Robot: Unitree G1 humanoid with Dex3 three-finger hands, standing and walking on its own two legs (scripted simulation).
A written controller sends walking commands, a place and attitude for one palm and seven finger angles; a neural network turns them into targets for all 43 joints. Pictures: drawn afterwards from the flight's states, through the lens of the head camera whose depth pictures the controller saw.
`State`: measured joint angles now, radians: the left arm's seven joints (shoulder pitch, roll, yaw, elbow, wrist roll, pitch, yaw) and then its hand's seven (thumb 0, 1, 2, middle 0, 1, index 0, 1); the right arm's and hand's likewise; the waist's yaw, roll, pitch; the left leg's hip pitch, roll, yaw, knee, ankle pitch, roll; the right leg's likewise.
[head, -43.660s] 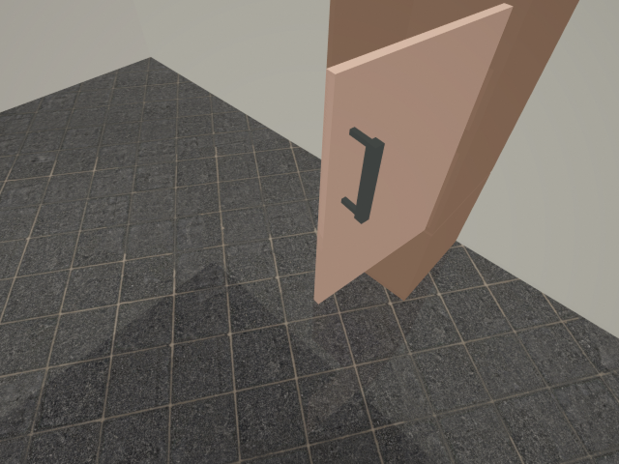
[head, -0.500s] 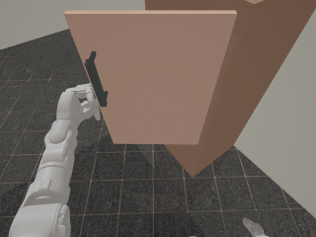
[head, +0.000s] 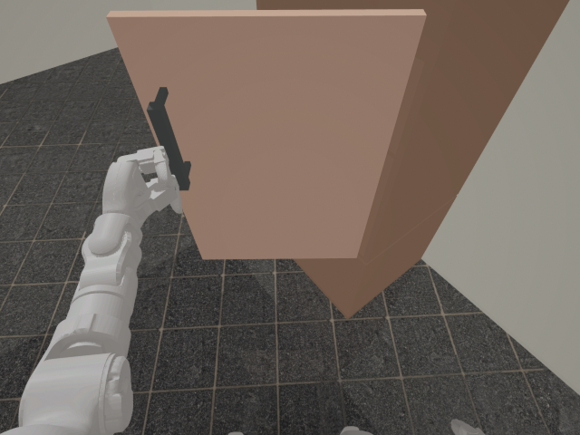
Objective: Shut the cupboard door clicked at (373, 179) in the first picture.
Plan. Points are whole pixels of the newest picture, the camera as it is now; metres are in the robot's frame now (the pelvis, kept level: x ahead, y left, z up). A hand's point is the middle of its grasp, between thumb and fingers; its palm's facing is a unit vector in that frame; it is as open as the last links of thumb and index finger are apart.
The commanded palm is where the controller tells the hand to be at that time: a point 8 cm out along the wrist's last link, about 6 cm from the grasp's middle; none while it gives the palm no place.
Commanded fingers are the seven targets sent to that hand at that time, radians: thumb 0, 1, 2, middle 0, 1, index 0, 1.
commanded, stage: push the door shut along its arc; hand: left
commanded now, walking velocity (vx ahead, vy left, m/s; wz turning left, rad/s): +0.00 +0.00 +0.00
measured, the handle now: (173, 142) +0.53 +0.19 +0.10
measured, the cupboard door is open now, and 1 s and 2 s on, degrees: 53 42 30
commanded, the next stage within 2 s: pull the fist back off the door in 1.72 s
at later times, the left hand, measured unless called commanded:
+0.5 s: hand (177, 165) +0.47 +0.17 +0.11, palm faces -0.12 -0.99 -0.01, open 2.9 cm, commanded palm +0.46 +0.22 +0.10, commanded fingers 0.00 0.90 0.90 -1.30 -1.50 -1.30 -1.50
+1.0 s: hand (191, 142) +0.52 +0.16 +0.11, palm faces -0.22 -0.98 -0.03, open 3.2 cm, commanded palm +0.53 +0.19 +0.10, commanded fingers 0.00 0.90 0.90 -1.30 -1.50 -1.30 -1.50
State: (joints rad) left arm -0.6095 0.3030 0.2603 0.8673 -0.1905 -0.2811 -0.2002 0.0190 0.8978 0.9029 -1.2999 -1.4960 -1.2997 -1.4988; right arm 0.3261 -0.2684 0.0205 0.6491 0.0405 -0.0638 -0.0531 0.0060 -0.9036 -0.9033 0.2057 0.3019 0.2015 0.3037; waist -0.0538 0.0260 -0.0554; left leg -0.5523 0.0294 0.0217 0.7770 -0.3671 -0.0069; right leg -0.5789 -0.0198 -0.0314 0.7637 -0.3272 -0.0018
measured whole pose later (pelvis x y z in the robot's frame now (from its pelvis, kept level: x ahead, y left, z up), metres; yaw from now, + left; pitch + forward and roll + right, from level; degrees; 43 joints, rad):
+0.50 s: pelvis +0.00 +0.01 -0.01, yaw +0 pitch +12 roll -1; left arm -0.87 0.42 0.28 1.12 -0.17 -0.31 -0.33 -0.01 0.87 0.93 -1.30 -1.50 -1.30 -1.50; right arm 0.37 -0.29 0.03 0.66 0.03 -0.06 -0.05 0.00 -0.90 -0.90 0.21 0.30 0.20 0.30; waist -0.11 0.02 -0.06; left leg -0.69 0.03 0.01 0.86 -0.39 0.00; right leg -0.70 -0.03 -0.04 0.83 -0.34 0.01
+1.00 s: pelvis -0.01 +0.01 -0.03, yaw +1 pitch +18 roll -2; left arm -1.15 0.58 0.25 1.31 -0.13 -0.26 -0.40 0.02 0.90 0.91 -1.30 -1.50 -1.33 -1.50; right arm 0.41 -0.30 0.04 0.70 0.01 -0.09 -0.04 0.00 -0.90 -0.90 0.21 0.30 0.20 0.30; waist -0.20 0.03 -0.06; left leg -0.88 0.03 -0.01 0.96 -0.40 0.01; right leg -0.87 -0.02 -0.06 0.89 -0.34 0.01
